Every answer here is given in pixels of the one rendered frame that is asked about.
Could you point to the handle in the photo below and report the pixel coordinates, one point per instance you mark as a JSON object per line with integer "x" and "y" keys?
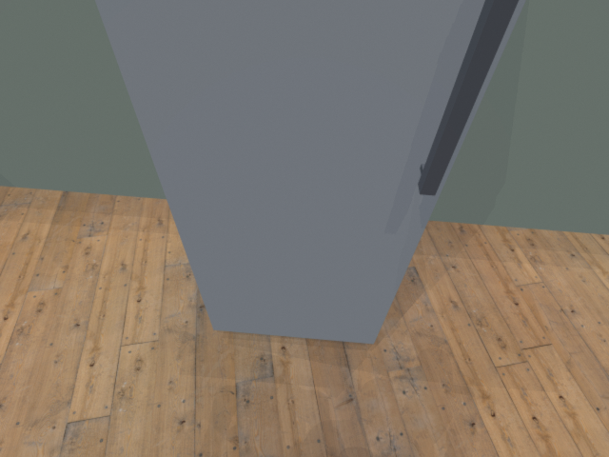
{"x": 489, "y": 31}

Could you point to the fridge door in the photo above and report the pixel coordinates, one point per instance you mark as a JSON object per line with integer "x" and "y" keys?
{"x": 288, "y": 137}

